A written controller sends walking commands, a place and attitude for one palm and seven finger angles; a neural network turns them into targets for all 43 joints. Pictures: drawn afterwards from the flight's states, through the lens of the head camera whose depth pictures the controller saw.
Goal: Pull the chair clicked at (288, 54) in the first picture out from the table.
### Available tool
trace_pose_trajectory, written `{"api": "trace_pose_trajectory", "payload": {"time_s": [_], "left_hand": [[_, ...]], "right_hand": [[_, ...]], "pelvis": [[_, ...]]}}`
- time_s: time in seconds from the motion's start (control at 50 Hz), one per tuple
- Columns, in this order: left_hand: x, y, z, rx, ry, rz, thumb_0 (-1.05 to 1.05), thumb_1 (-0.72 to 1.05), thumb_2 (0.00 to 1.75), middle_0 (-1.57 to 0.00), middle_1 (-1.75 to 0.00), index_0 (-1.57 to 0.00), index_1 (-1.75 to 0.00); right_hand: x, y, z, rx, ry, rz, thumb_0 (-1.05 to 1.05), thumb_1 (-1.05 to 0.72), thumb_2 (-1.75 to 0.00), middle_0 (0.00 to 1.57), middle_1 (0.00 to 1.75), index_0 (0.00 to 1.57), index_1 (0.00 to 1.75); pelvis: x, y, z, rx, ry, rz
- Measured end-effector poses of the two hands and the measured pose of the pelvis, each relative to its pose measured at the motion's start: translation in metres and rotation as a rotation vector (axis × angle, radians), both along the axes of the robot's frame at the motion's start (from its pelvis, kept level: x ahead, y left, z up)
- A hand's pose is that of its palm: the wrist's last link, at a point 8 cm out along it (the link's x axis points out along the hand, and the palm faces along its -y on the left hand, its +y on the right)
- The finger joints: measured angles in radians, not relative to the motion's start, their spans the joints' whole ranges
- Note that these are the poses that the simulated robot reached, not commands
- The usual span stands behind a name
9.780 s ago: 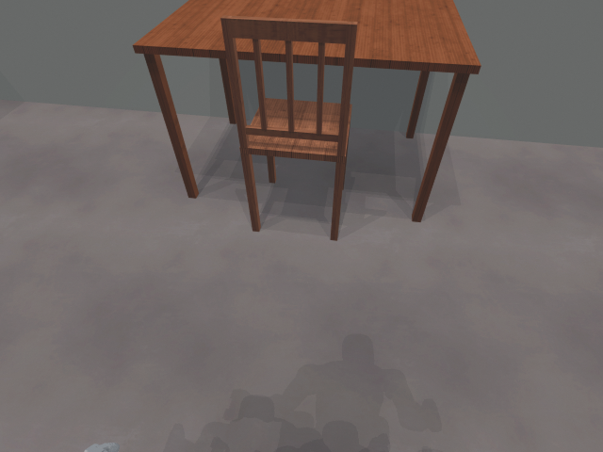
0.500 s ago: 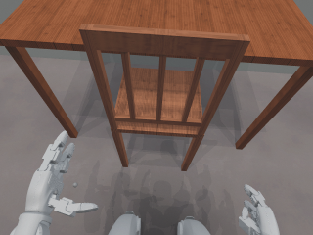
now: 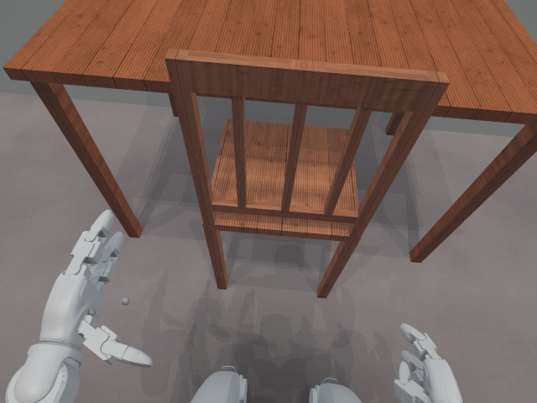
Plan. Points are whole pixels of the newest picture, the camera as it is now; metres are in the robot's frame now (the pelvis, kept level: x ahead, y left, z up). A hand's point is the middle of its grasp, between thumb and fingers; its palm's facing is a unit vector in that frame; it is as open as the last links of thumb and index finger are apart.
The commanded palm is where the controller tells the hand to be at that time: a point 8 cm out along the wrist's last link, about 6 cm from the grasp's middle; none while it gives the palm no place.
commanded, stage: raise the hand toward the chair's back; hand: left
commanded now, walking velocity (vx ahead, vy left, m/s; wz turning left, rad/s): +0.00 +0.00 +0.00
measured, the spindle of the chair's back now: (291, 163) +0.53 -0.01 +0.00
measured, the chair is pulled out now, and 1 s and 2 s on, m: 0.00 0.00 0.00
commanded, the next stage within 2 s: aim the fingers beside a spindle in 0.44 s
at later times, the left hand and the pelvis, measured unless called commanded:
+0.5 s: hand (137, 301) +0.24 +0.19 +0.04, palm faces +0.00 -1.00 -0.05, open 16.9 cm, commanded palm +0.22 +0.25 +0.04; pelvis +0.00 -0.01 +0.00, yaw +0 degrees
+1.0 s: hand (160, 275) +0.28 +0.18 +0.03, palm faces -0.02 -1.00 -0.04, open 16.9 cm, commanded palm +0.27 +0.23 +0.03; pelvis +0.00 -0.02 -0.01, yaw +0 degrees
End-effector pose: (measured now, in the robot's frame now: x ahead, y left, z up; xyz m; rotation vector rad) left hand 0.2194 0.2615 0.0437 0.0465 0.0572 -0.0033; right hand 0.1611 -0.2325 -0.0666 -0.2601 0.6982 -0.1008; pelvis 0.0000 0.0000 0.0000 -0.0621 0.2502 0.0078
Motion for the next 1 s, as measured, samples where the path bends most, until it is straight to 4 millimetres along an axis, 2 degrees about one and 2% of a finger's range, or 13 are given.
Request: {"api": "trace_pose_trajectory", "payload": {"time_s": [0.22,0.64,0.8,1.0], "left_hand": [[0.002,-0.005,0.000,0.000,-0.001,-0.004,-0.01,-0.49,0.30,-0.06,-0.08,-0.06,-0.08],[0.003,-0.019,0.000,0.005,-0.004,0.008,-0.01,-0.49,0.30,-0.06,-0.08,-0.06,-0.08],[0.019,-0.026,-0.008,-0.002,-0.015,-0.010,-0.01,-0.49,0.30,-0.06,-0.08,-0.06,-0.08],[0.042,-0.031,-0.013,-0.002,-0.023,-0.014,-0.01,-0.49,0.30,-0.06,-0.08,-0.06,-0.08]], "right_hand": [[-0.012,-0.016,0.004,-0.023,0.012,-0.034,0.01,-0.90,-0.90,0.20,0.30,0.20,0.30],[0.008,-0.019,-0.001,0.013,-0.026,-0.003,0.01,-0.90,-0.90,0.21,0.30,0.20,0.30],[0.004,-0.028,-0.010,0.002,-0.006,-0.008,0.01,-0.90,-0.90,0.21,0.30,0.20,0.30],[-0.013,-0.038,-0.020,0.000,0.046,-0.040,0.01,-0.90,-0.90,0.20,0.30,0.20,0.30]], "pelvis": [[0.001,-0.002,0.002,0.005,0.000,-0.005],[0.003,-0.017,0.000,0.014,0.006,0.000],[0.001,-0.021,-0.005,0.017,0.019,0.000],[-0.001,-0.025,-0.008,0.025,0.036,-0.010]]}}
